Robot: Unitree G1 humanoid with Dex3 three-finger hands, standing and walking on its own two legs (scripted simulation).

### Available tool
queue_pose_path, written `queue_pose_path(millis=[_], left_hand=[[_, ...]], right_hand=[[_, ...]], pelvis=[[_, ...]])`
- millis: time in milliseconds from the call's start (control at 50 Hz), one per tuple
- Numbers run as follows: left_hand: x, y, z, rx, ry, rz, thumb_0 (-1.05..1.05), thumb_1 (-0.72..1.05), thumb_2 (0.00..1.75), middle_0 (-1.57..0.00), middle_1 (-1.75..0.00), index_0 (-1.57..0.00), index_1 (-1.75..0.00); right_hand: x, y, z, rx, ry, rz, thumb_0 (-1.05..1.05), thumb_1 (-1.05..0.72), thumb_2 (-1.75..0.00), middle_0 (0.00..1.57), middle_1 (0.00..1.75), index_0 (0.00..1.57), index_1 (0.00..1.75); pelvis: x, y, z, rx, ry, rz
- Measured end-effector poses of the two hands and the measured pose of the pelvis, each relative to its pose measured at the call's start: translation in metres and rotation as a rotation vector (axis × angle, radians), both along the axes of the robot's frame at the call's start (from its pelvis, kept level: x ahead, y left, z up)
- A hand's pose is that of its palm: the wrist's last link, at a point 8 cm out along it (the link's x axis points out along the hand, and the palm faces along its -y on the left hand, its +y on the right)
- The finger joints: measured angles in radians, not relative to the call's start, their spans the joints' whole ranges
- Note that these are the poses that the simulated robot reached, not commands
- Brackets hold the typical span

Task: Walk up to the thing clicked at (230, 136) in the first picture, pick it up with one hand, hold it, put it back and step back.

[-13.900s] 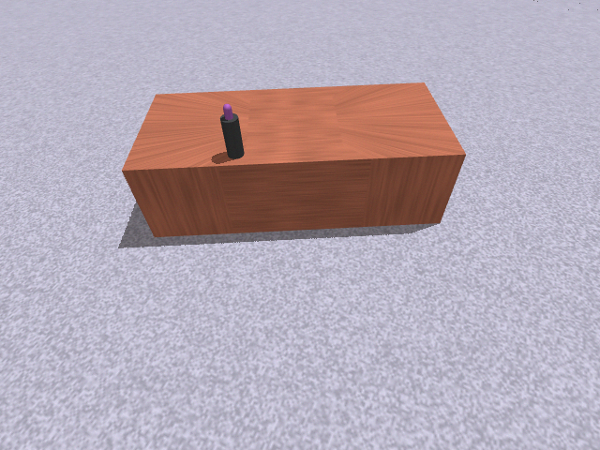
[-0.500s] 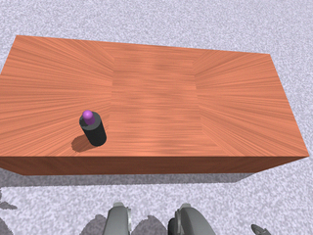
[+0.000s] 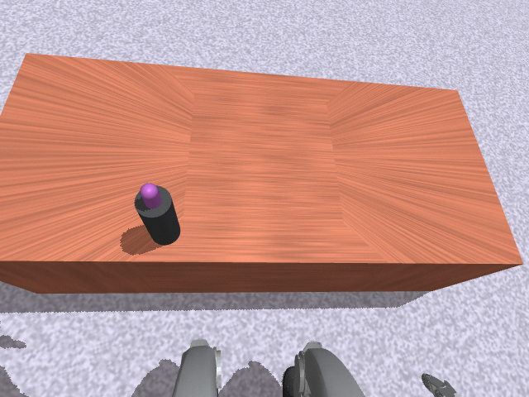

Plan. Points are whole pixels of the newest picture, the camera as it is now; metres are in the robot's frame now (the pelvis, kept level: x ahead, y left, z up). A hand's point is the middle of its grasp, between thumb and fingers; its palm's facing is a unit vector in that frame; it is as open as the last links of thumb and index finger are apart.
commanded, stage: go down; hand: left
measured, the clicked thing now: (158, 212) +0.46 +0.20 -0.18
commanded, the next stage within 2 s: approach in 0.40 s
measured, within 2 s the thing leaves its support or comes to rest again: neither
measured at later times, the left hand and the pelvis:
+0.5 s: hand out of the picture +0.41 +0.39 +0.08, palm faces +0.17 -0.99 +0.03, open 17.0 cm; pelvis +0.00 +0.00 +0.00, yaw +0 degrees
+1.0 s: hand (65, 209) +0.42 +0.33 -0.09, palm faces +0.08 -0.99 +0.07, open 17.8 cm; pelvis -0.02 -0.01 -0.09, yaw -2 degrees
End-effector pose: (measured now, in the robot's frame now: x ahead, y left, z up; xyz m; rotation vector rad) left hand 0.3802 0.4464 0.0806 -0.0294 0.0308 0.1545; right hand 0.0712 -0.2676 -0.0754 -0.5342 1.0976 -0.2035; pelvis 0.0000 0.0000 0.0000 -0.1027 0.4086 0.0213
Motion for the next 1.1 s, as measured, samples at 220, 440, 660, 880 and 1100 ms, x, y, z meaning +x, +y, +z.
queue_pose_path(millis=[220, 440, 660, 880, 1100], left_hand=[[0.001, -0.001, 0.001, -0.001, 0.008, 0.006, -0.01, -0.38, 0.02, -0.05, -0.01, -0.04, -0.02], [-0.002, -0.004, 0.000, -0.010, 0.001, 0.008, -0.01, -0.38, 0.02, -0.05, -0.01, -0.04, -0.02], [-0.006, -0.006, -0.013, -0.003, 0.029, -0.004, -0.01, -0.45, 0.01, -0.06, -0.02, -0.05, -0.02], [0.005, -0.042, -0.105, -0.045, 0.051, -0.058, -0.01, -0.58, 0.00, -0.05, -0.03, -0.05, -0.03], [0.027, -0.094, -0.214, -0.034, -0.010, -0.111, -0.02, -0.59, 0.02, -0.04, -0.05, -0.03, -0.06]], right_hand=[[-0.007, 0.001, -0.003, 0.016, 0.010, -0.015, 0.00, -0.91, -0.90, 0.21, 0.30, 0.21, 0.30], [-0.007, -0.002, -0.001, 0.009, 0.008, -0.017, 0.00, -0.91, -0.90, 0.21, 0.30, 0.21, 0.30], [-0.001, -0.005, -0.003, 0.003, 0.000, 0.000, 0.00, -0.89, -0.89, 0.21, 0.30, 0.21, 0.30], [0.001, -0.009, -0.042, 0.001, 0.024, 0.044, 0.00, -0.88, -0.89, 0.21, 0.30, 0.21, 0.30], [-0.018, -0.009, -0.140, 0.040, 0.075, 0.041, 0.00, -0.89, -0.90, 0.21, 0.30, 0.21, 0.30]], pelvis=[[-0.001, 0.000, 0.000, 0.002, 0.002, -0.005], [-0.001, -0.003, 0.000, 0.003, -0.004, -0.003], [-0.003, -0.004, -0.003, 0.003, 0.005, -0.001], [-0.013, -0.003, -0.044, -0.001, 0.094, -0.011], [-0.035, -0.008, -0.132, -0.007, 0.186, -0.036]])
